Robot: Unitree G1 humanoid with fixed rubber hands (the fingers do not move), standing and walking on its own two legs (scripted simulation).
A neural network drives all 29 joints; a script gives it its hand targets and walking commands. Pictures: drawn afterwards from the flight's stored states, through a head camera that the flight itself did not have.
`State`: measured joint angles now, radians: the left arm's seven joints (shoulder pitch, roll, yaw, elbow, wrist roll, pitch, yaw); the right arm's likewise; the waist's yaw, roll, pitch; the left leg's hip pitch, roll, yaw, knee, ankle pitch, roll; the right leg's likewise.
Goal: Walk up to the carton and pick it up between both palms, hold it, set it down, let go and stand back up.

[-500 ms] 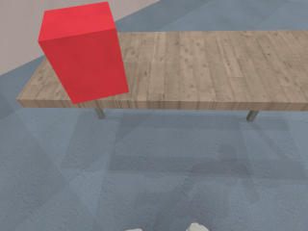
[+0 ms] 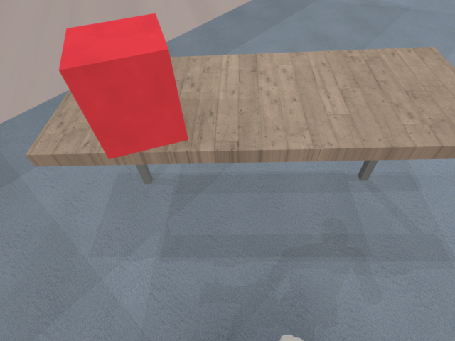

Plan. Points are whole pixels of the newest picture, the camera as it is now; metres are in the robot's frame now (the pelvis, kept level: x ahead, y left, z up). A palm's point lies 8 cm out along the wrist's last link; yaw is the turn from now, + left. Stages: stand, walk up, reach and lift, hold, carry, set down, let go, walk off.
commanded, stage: walk up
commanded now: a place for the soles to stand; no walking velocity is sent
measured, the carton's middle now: (131, 87) +0.69 +0.25 +0.08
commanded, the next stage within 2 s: none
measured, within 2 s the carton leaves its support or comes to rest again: neither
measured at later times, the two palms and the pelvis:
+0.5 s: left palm out of the picture +0.07 +0.35 -0.06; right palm out of the picture +0.07 -0.31 -0.10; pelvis -0.01 +0.01 +0.00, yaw +0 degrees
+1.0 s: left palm out of the picture +0.07 +0.33 -0.06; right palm out of the picture +0.04 -0.32 -0.09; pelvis -0.03 +0.00 +0.00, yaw -1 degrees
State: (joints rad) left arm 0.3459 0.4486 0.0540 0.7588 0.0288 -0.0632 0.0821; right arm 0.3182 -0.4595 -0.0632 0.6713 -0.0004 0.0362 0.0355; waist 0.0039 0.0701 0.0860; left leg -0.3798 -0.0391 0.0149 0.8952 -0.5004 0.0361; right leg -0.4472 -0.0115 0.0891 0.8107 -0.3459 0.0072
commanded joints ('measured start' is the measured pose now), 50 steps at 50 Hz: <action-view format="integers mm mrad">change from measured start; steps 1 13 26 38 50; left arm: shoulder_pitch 18 79 -38 21 -18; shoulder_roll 134 185 114 317 167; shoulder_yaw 32 49 16 72 46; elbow -79 -28 -56 -27 0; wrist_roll -15 -29 -18 0 -27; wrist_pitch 10 -8 19 -27 -2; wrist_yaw -6 -3 -19 -10 -37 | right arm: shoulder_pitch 137 37 26 -65 -113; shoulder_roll -262 -181 -251 -117 -193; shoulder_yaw -119 -82 -93 -43 -64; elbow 0 -34 -10 -36 -6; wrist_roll -76 -25 -52 -11 -39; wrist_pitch -55 -50 -78 -33 -65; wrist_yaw -19 -31 -37 -29 -21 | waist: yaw -81 -13 -37 24 28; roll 222 26 42 -352 17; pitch -68 -114 -51 -112 -22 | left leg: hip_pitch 287 202 215 -106 -4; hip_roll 284 231 375 43 282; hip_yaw -526 -221 -586 -67 -274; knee -593 -261 -589 70 -449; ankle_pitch -67 895 115 -98 199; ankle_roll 56 54 78 -16 172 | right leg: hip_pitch -309 64 -265 198 90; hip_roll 43 17 75 -343 -8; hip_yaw -13 -175 6 537 -106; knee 206 -107 172 -403 -50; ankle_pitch -215 -34 -256 166 -107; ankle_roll -76 -71 -39 -295 -62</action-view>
